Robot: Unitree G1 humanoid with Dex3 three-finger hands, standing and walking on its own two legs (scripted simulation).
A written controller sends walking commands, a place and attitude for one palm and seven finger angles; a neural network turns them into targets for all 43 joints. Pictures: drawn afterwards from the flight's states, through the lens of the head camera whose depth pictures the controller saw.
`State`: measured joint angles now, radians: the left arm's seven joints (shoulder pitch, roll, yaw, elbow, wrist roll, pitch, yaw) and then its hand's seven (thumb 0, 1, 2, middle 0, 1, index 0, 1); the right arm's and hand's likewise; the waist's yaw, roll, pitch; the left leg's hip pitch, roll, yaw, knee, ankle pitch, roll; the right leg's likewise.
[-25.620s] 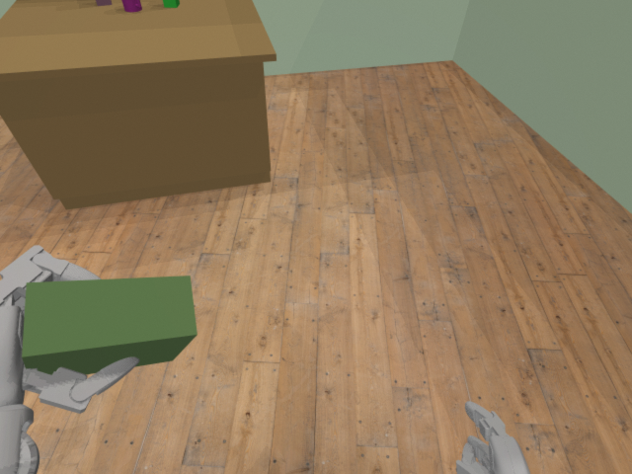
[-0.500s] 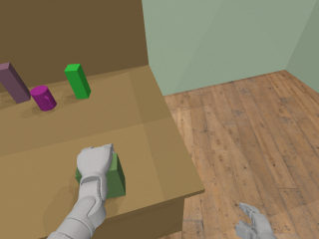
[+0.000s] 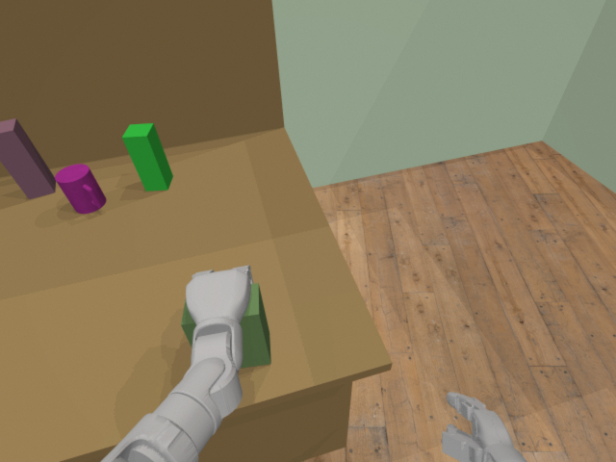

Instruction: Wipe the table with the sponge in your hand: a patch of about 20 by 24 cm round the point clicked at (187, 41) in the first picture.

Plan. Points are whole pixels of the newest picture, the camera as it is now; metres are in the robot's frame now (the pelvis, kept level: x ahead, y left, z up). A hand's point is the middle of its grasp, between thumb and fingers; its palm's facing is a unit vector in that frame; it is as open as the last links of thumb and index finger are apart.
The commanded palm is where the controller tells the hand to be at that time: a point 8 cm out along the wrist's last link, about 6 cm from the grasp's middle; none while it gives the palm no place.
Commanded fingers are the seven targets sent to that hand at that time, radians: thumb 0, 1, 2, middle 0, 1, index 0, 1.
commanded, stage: slide across to the third lane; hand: left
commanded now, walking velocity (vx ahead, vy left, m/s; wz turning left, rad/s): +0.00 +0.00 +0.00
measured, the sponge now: (233, 337) +0.31 +0.17 -0.05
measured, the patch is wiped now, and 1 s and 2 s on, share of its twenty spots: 0.65 0.70 0.90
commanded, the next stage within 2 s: wipe forward along the third lane in 0.24 s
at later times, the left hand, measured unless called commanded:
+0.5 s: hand (230, 315) +0.32 +0.17 +0.00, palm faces -0.09 -0.06 -0.99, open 10.1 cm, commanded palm +0.30 +0.15 +0.04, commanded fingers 0.00 0.10 1.30 -1.20 -1.60 -1.20 -1.60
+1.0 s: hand (236, 290) +0.37 +0.17 +0.00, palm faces -0.11 +0.01 -0.99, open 10.1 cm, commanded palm +0.35 +0.16 +0.03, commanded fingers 0.00 0.10 1.30 -1.20 -1.60 -1.20 -1.60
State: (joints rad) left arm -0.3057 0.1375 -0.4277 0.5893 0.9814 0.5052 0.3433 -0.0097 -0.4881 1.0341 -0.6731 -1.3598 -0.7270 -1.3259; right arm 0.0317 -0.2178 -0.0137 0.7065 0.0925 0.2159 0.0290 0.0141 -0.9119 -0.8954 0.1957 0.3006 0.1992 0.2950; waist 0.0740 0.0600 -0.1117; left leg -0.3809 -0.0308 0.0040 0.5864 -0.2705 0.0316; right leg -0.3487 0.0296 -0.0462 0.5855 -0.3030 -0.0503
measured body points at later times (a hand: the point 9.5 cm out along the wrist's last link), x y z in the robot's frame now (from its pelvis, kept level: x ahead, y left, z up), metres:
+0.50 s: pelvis +0.00 -0.01 +0.00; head +0.00 -0.04 +0.45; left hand +0.32 +0.17 +0.05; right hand +0.20 -0.24 -0.10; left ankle +0.02 +0.10 -0.73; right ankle +0.00 -0.09 -0.73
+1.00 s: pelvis -0.02 -0.02 -0.01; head +0.00 -0.04 +0.44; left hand +0.37 +0.16 +0.05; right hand +0.12 -0.26 -0.14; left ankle +0.02 +0.10 -0.73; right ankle +0.00 -0.09 -0.73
